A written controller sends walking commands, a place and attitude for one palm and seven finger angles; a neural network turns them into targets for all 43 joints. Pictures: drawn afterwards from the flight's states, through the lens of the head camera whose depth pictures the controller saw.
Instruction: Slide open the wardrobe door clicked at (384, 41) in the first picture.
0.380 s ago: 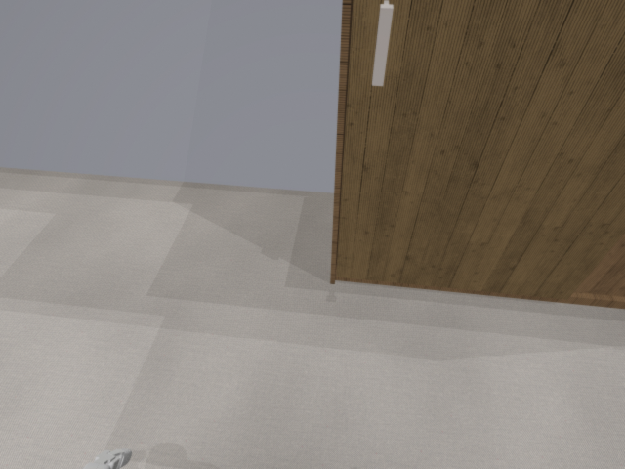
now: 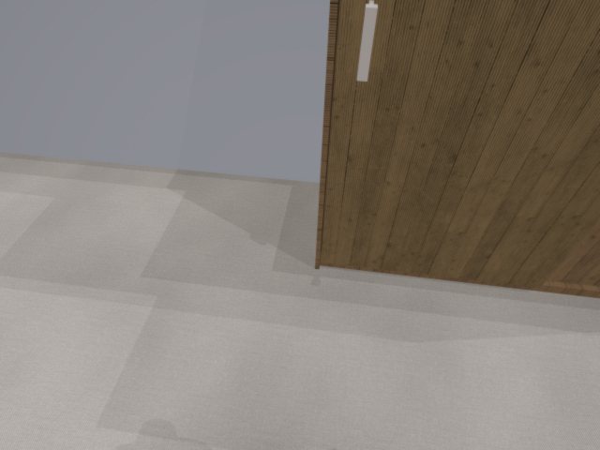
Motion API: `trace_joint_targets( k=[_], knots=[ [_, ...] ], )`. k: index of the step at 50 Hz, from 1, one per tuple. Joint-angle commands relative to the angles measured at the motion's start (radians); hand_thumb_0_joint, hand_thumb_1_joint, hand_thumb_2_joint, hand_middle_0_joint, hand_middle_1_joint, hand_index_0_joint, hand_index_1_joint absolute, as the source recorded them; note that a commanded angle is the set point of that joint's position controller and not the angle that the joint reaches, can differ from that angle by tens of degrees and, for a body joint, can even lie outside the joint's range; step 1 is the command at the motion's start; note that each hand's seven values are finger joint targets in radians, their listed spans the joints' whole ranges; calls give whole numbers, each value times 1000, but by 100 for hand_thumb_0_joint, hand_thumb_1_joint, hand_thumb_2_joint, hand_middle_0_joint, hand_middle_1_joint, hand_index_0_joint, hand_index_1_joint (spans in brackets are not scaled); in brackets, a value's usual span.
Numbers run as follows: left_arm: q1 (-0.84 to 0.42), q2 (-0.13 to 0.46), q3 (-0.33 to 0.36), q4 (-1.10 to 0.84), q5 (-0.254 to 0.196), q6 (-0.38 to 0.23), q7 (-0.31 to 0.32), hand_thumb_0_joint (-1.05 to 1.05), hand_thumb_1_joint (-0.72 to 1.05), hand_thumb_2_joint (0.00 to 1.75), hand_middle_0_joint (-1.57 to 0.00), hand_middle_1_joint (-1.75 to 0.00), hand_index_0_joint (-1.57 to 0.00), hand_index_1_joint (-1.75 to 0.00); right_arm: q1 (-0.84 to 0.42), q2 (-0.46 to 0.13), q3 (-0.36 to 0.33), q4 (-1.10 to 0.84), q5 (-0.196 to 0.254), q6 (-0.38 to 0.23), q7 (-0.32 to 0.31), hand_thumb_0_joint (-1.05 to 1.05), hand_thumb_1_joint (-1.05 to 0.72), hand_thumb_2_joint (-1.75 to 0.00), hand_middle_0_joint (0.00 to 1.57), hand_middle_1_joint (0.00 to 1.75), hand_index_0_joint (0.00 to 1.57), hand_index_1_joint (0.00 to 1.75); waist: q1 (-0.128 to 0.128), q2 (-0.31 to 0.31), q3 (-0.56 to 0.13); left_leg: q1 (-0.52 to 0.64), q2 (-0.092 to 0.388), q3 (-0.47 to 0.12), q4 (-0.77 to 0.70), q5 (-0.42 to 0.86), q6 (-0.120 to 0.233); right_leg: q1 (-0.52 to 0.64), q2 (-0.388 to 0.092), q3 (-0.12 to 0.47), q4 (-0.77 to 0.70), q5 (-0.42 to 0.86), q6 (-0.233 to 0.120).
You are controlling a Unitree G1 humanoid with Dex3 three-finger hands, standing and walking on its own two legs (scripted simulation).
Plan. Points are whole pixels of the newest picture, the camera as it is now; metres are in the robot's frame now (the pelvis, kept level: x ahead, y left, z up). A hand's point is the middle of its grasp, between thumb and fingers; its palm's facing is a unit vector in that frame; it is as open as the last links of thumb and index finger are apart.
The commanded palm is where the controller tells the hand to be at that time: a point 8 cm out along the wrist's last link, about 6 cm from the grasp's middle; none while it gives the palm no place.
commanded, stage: stand and wait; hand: left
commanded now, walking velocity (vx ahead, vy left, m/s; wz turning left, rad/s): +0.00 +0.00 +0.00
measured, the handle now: (366, 41) +0.92 -0.09 +0.16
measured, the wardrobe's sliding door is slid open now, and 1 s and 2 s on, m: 0.00 0.00 0.00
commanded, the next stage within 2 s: look at it before walking up in 0.44 s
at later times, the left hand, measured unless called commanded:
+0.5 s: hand out of the picture +0.06 +0.24 -0.15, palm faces -0.02 -0.94 -0.33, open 7.4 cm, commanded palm none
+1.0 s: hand out of the picture +0.07 +0.25 -0.15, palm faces -0.03 -0.94 -0.33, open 7.4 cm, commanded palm none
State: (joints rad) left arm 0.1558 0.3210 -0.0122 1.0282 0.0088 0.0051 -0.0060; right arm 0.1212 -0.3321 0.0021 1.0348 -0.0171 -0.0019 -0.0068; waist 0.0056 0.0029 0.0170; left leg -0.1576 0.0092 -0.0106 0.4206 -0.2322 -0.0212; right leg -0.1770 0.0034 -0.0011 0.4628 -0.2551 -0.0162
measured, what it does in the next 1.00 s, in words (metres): stands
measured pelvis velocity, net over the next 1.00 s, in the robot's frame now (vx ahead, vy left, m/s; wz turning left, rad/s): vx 0.00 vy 0.00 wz -0.01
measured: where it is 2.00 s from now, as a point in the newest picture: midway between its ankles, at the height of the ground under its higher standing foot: outside the picture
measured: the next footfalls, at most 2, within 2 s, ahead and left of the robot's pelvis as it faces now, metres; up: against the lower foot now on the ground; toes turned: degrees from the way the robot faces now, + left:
none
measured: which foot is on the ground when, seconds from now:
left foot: down 0.00-1.00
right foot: down 0.00-1.00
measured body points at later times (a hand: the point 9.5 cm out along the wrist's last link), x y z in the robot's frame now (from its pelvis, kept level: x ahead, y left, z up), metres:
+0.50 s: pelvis -0.01 +0.00 +0.00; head -0.01 -0.01 +0.45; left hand +0.06 +0.29 -0.13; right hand +0.05 -0.30 -0.14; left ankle +0.00 +0.14 -0.74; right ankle +0.00 -0.11 -0.74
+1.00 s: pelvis +0.00 +0.00 +0.00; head +0.00 +0.00 +0.45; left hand +0.07 +0.30 -0.13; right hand +0.07 -0.29 -0.13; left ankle +0.00 +0.14 -0.74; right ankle +0.00 -0.11 -0.74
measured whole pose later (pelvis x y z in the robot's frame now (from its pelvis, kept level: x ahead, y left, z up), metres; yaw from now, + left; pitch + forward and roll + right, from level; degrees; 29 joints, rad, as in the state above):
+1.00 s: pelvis +0.00 +0.00 +0.00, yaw +0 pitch -2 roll +0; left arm 0.15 0.33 0.00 1.09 0.01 0.00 0.00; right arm 0.13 -0.34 0.00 1.11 -0.01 -0.01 -0.01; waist 0.00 0.00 0.03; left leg -0.13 0.01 0.00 0.36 -0.19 -0.02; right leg -0.15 0.01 0.01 0.38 -0.21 -0.01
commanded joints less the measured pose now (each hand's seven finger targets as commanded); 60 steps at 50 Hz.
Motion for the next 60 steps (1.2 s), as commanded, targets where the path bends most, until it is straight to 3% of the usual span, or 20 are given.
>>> trace_joint_targets(
  k=[1,16,33,43,47,60],
  knots=[
    [-60,221,51,-64,1,-32,18,0,90,90,-20,-30,-20,-30,-46,-192,-43,-58,2,-30,-10,0,-90,-90,20,30,20,30,-6,-5,-63,16,94,-68,-60,140,45,10,-121,119,-108,154,-28],
    [-48,222,49,-14,1,-32,17,0,90,90,-20,-30,-20,-30,-15,-197,-38,1,4,-29,-8,0,-90,-90,20,30,20,30,-4,-31,-25,0,96,-79,-93,78,43,-9,-119,136,-158,42,-26],
    [-53,219,48,-12,2,-34,18,0,90,90,-20,-30,-20,-30,-22,-199,-37,13,5,-34,-9,0,-90,-90,20,30,20,30,-3,4,-35,15,106,-80,-106,136,41,17,-119,125,-146,142,-23],
    [-56,218,48,-11,3,-33,17,0,90,90,-20,-30,-20,-30,-28,-202,-37,11,7,-35,-9,0,-90,-90,20,30,20,30,-4,0,-42,26,109,-83,-116,143,42,27,-117,118,-148,153,-18],
    [-49,220,48,-9,2,-37,18,0,90,90,-20,-30,-20,-30,-29,-204,-38,9,8,-35,-10,0,-90,-90,20,30,20,30,-5,-17,-65,51,110,-77,-101,191,41,41,-123,116,-142,223,-20],
    [-48,223,51,-13,3,-30,17,0,90,90,-20,-30,-20,-30,-29,-204,-41,12,7,-31,-13,0,-90,-90,20,30,20,30,-7,-3,-30,57,115,-61,-100,163,37,12,-116,133,-148,222,-22]
  ],
)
